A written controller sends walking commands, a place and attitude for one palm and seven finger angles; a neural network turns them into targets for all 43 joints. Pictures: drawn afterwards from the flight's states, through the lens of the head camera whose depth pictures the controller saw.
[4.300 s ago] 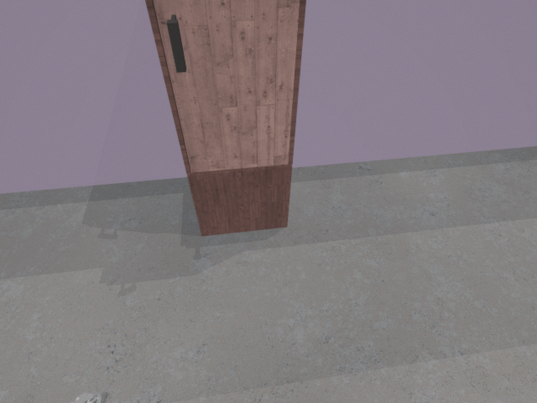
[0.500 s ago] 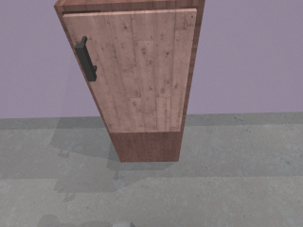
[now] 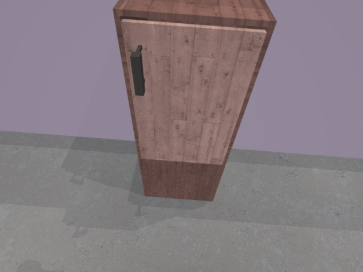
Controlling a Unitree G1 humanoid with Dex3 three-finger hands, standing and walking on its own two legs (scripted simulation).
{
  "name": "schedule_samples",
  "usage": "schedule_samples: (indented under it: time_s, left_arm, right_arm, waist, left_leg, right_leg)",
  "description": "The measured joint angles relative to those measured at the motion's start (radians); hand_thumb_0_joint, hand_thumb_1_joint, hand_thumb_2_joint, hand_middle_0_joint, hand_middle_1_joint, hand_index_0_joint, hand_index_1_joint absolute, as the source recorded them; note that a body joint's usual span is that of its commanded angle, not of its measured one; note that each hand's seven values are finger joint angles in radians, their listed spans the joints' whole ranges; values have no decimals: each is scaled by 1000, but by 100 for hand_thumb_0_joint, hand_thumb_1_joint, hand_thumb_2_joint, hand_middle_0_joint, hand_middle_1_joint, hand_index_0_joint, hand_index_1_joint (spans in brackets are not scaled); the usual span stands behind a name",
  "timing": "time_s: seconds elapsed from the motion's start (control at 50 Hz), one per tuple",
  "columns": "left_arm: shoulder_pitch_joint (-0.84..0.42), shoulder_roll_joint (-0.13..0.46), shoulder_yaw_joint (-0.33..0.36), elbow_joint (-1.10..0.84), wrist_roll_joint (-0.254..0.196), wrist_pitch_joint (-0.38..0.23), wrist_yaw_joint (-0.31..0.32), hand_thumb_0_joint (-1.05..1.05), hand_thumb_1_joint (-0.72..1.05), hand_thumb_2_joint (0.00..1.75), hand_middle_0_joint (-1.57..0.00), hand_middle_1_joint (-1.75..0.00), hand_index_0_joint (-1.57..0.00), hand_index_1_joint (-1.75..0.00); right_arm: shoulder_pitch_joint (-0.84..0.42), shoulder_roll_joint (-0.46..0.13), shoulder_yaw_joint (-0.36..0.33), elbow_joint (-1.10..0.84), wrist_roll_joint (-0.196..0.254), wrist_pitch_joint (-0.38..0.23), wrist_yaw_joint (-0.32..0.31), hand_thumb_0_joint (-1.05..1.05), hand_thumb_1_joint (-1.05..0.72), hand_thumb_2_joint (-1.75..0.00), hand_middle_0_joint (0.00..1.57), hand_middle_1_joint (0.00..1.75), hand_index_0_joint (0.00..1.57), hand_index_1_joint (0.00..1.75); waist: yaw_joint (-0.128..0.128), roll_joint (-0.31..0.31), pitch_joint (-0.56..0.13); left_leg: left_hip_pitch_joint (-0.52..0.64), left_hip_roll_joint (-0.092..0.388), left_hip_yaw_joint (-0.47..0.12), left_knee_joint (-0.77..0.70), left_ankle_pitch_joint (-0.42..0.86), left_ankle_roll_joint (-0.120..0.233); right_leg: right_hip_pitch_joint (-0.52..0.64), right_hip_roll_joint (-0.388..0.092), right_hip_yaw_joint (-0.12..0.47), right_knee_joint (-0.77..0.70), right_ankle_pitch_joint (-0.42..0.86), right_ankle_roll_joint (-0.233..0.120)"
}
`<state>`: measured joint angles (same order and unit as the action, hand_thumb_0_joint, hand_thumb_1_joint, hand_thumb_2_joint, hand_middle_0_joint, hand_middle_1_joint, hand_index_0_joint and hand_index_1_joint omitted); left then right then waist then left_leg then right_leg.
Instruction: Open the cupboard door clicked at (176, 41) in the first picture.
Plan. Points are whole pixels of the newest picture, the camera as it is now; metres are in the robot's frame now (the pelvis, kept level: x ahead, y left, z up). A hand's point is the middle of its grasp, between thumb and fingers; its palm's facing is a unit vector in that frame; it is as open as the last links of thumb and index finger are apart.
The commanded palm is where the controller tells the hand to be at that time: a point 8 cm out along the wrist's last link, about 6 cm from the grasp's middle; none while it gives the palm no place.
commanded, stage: come to a stop and stand still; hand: left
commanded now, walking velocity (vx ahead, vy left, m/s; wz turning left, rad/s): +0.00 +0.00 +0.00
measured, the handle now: (139, 70) +0.59 +0.17 +0.13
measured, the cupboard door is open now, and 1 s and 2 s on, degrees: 0 0 0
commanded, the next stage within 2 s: look again from close up in 0.12 s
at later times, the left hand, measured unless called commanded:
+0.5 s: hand out of the picture +0.00 +0.19 -0.17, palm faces -0.01 -0.97 -0.23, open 7.3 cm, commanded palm none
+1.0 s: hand out of the picture +0.03 +0.17 -0.18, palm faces -0.01 -0.98 -0.21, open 7.3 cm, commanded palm none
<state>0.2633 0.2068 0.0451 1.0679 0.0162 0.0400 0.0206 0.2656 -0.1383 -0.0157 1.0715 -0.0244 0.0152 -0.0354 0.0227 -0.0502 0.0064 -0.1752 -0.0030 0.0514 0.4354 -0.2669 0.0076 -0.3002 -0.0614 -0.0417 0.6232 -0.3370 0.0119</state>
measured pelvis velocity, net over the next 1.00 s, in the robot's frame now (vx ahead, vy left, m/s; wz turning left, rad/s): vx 0.01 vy -0.01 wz -0.03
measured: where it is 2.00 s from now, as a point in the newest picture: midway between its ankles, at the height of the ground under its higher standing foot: outside the picture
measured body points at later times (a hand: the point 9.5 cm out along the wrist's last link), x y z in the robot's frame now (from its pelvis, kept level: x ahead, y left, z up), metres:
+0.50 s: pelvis -0.01 +0.01 +0.00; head -0.01 -0.01 +0.45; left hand +0.00 +0.24 -0.15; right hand -0.02 -0.21 -0.17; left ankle -0.02 +0.12 -0.74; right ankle -0.01 -0.12 -0.74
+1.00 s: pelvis +0.01 -0.01 -0.01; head +0.03 -0.02 +0.44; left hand +0.03 +0.22 -0.16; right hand +0.01 -0.24 -0.17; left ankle -0.02 +0.12 -0.74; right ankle -0.01 -0.12 -0.74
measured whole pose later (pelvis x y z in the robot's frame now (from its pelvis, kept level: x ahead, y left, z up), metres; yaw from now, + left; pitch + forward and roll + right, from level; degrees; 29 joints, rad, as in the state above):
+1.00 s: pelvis +0.01 -0.01 -0.01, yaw -1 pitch +0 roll +1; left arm 0.27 0.16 0.01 1.10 0.02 -0.01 0.02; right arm 0.28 -0.16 0.00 1.10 -0.03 -0.01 -0.02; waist 0.00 0.00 0.03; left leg -0.17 0.03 0.07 0.51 -0.33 -0.02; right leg -0.24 -0.02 -0.03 0.56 -0.33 -0.02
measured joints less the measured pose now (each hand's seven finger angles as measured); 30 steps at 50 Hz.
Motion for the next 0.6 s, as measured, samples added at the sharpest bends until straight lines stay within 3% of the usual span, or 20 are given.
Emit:
schedule_samples:
  time_s: [0.04, 0.12, 0.22, 0.36, 0.6]
  left_arm:
    - [14, -7, -10, 16, -3, -18, 2, 0, 91, 90, -20, -30, -20, -30]
    - [25, -48, -31, 61, -6, -35, 7, 0, 91, 90, -20, -30, -20, -30]
    - [24, -68, -43, 82, -8, -35, 11, 0, 91, 90, -20, -30, -20, -30]
    - [30, -70, -62, 42, -2, -55, 21, 1, 92, 90, -20, -30, -20, -30]
    - [12, -45, -56, 24, -6, -53, 13, 0, 91, 90, -20, -30, -20, -30]
  right_arm:
    - [-1, 0, 1, 14, 6, -8, -2, 1, -93, -90, 20, 30, 20, 30]
    - [-16, -18, -3, 36, 15, -15, -3, 1, -93, -90, 20, 30, 20, 30]
    - [-12, -13, 4, 58, 16, -20, -2, 1, -93, -90, 20, 30, 20, 30]
    - [32, -21, 13, -15, 7, -29, 16, 1, -92, -90, 20, 30, 20, 30]
    - [49, -14, 29, 2, 6, -31, 16, 1, -91, -90, 20, 30, 20, 30]
  waist:
    - [4, -3, 3]
    - [-13, 51, 17]
    - [-19, 50, 16]
    - [-32, 63, 19]
    - [-29, 79, 17]
  left_leg:
    - [-3, -13, 14, 11, -7, 0]
    - [18, 9, 13, 3, -7, -5]
    - [40, 14, 18, -24, 9, -4]
    - [-31, 18, 11, 82, -33, 2]
    - [0, 3, 22, 38, -15, 4]
  right_leg:
    - [55, -3, 11, -105, 77, -1]
    - [90, 20, 8, -147, 79, 1]
    - [111, 27, 11, -177, 99, 0]
    - [57, 27, 5, -104, 73, -2]
    - [62, 13, 18, -98, 67, 1]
